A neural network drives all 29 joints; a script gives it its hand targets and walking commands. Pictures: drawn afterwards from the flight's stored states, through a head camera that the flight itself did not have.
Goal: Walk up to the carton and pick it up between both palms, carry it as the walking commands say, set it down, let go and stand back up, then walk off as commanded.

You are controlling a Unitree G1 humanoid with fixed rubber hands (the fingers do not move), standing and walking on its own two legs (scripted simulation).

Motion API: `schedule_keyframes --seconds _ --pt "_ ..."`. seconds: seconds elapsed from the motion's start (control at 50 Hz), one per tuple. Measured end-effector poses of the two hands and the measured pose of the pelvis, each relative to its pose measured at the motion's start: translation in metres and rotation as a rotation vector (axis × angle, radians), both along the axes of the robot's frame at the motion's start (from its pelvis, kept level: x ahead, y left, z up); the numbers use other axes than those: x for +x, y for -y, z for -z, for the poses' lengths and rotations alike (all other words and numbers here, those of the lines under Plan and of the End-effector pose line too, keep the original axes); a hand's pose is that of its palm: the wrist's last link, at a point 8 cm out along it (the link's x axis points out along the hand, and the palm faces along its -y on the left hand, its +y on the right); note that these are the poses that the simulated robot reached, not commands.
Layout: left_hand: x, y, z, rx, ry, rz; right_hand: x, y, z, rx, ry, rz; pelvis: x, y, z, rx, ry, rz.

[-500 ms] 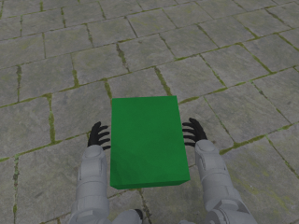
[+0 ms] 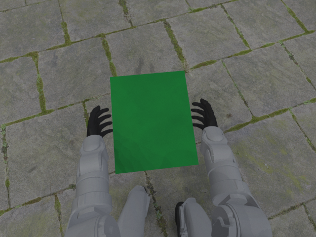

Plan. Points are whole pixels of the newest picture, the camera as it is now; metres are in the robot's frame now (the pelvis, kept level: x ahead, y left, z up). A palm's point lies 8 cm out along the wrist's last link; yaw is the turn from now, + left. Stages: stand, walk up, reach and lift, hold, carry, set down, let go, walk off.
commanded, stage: set down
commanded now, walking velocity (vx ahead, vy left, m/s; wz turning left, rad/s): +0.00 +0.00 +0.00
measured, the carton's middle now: (152, 124) +0.41 +0.08 -0.16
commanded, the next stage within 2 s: none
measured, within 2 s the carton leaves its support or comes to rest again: neither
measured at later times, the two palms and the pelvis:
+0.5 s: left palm (105, 136) +0.35 +0.22 -0.15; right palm (200, 128) +0.41 -0.07 -0.15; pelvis -0.02 +0.01 -0.08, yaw -1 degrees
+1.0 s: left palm (111, 136) +0.37 +0.23 -0.24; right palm (194, 129) +0.44 -0.07 -0.24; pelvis -0.04 +0.00 -0.15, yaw -2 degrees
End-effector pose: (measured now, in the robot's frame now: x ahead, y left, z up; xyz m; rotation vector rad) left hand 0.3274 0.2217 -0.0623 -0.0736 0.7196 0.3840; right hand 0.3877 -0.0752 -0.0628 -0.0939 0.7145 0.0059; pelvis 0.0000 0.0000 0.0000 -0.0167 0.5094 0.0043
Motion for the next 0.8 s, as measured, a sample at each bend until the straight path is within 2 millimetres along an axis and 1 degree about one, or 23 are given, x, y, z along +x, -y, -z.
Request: schedule_keyframes --seconds 0.14,0.34,0.54,0.8 --pt "0.010 -0.004 0.024 0.001 0.008 -0.008 0.010 -0.004 0.024 0.001 0.009 -0.001 -0.006 -0.008 0.024 -0.002 -0.073 0.000" --pt "0.016 -0.001 0.060 -0.005 0.009 -0.016 0.018 -0.003 0.058 -0.002 0.009 0.008 -0.016 -0.014 0.058 -0.003 -0.133 0.010" --pt "0.023 -0.001 0.095 0.007 0.003 -0.039 0.026 -0.005 0.091 -0.016 0.009 -0.002 -0.026 -0.010 0.090 -0.005 -0.165 0.017" --pt "0.034 -0.002 0.137 0.003 -0.004 -0.013 0.037 -0.005 0.135 -0.027 0.004 -0.002 -0.036 0.000 0.127 0.000 -0.198 0.027"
